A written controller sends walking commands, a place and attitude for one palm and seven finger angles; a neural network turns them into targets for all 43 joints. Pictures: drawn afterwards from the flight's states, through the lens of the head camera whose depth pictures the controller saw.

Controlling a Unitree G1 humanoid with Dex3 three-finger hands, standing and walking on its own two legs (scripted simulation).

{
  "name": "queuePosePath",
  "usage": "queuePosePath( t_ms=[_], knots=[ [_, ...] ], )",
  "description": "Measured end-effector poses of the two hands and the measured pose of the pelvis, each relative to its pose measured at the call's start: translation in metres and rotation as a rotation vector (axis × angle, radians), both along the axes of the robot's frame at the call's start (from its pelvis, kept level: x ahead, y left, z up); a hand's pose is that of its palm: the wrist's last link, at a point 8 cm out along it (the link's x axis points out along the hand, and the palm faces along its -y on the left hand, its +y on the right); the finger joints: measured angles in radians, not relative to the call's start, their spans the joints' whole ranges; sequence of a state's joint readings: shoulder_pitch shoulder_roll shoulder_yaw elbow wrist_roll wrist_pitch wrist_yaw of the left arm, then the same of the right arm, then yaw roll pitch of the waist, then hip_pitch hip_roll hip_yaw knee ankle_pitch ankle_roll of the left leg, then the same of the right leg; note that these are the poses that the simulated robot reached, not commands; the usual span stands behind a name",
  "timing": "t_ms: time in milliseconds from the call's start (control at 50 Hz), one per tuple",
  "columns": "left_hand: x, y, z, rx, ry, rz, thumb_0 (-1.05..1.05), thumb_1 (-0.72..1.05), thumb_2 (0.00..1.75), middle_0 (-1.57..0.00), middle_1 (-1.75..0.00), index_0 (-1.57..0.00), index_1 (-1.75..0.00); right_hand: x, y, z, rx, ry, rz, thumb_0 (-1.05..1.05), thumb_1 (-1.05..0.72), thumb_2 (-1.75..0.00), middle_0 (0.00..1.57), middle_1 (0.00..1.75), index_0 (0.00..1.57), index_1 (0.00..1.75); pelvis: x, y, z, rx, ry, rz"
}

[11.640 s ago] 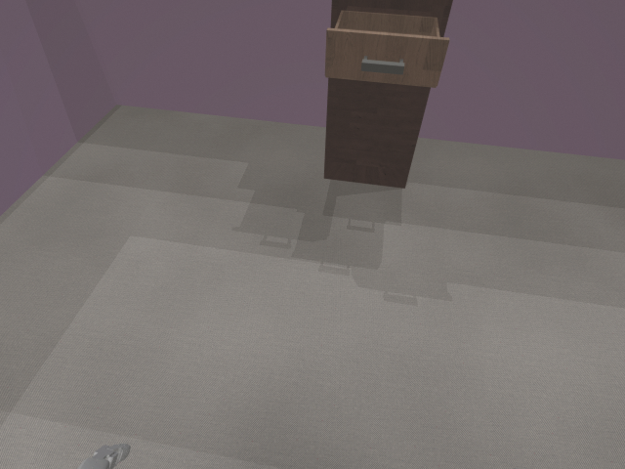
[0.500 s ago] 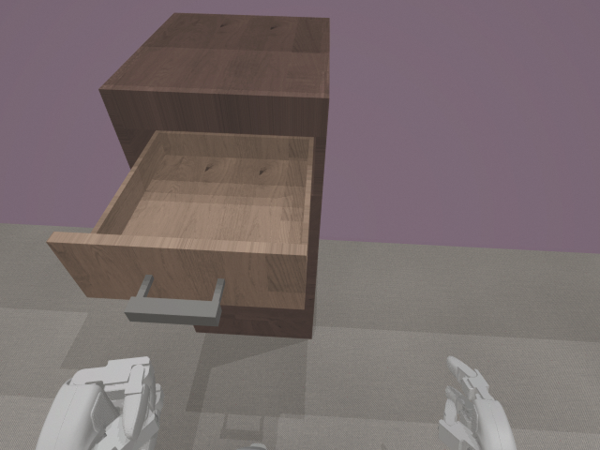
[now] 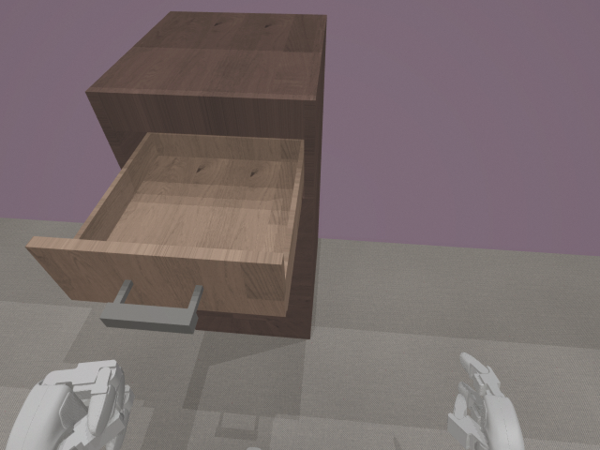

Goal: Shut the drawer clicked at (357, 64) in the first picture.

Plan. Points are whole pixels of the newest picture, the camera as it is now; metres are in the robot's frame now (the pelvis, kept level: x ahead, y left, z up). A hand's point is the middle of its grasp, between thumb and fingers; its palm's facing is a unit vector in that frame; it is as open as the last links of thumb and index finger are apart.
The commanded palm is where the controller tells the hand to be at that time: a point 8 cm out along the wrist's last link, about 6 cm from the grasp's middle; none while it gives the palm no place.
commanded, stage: bring the fist close to the handle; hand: left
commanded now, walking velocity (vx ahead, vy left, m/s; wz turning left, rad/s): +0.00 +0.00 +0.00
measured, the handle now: (156, 303) +0.31 +0.24 +0.02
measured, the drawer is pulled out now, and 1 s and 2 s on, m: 0.29 0.29 0.23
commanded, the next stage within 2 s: push the drawer shut in 1.10 s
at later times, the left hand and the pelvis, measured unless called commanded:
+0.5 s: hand (143, 390) +0.18 +0.21 +0.03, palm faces -0.01 -1.00 -0.02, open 3.2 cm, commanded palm +0.16 +0.26 +0.04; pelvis -0.02 +0.03 -0.03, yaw -1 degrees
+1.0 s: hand (163, 381) +0.20 +0.20 +0.02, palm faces +0.01 -1.00 -0.04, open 3.2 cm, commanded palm +0.17 +0.25 +0.02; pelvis -0.01 +0.04 -0.04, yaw -2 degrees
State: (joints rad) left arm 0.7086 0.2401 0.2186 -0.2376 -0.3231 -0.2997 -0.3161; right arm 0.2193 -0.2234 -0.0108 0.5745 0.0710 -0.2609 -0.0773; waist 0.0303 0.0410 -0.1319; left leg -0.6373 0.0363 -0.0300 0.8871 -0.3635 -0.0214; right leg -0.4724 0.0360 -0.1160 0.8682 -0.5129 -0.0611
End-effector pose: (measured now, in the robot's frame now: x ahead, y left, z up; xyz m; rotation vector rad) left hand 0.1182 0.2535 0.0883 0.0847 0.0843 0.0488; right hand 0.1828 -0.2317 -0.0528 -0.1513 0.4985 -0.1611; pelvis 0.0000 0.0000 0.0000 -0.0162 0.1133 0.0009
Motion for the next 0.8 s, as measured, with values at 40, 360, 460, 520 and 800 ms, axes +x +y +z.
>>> queuePosePath(
  t_ms=[40,360,460,520,800],
  knots=[
    [0.002,0.002,-0.003,-0.005,0.001,-0.008,0.01,0.89,0.90,-1.39,-1.60,-1.39,-1.60,-0.001,-0.002,-0.001,-0.007,0.008,-0.003,0.01,-0.91,-0.89,0.20,0.30,0.20,0.30,0.000,0.001,0.000,0.000,0.004,0.000],
    [0.032,0.010,-0.037,-0.055,-0.012,-0.050,0.01,0.90,0.90,-1.39,-1.60,-1.39,-1.60,-0.025,0.015,-0.023,-0.037,0.110,-0.017,0.01,-0.91,-0.89,0.20,0.30,0.20,0.30,-0.011,0.023,-0.013,-0.018,0.065,-0.011],
    [0.041,0.010,-0.049,-0.065,-0.026,-0.053,0.01,0.90,0.90,-1.39,-1.60,-1.39,-1.60,-0.030,0.027,-0.032,-0.035,0.134,-0.008,0.01,-0.91,-0.89,0.20,0.30,0.20,0.30,-0.014,0.032,-0.022,-0.026,0.091,-0.016],
    [0.047,0.008,-0.055,-0.069,-0.030,-0.058,0.01,0.90,0.90,-1.39,-1.60,-1.39,-1.60,-0.031,0.034,-0.038,-0.036,0.143,0.003,0.01,-0.91,-0.89,0.20,0.30,0.20,0.30,-0.016,0.036,-0.027,-0.031,0.103,-0.016],
    [0.071,-0.001,-0.076,-0.067,-0.027,-0.054,0.01,0.90,0.90,-1.39,-1.60,-1.39,-1.60,-0.033,0.048,-0.055,-0.036,0.205,0.019,0.01,-0.91,-0.89,0.20,0.30,0.20,0.30,-0.015,0.046,-0.043,-0.038,0.151,-0.030]
  ],
)
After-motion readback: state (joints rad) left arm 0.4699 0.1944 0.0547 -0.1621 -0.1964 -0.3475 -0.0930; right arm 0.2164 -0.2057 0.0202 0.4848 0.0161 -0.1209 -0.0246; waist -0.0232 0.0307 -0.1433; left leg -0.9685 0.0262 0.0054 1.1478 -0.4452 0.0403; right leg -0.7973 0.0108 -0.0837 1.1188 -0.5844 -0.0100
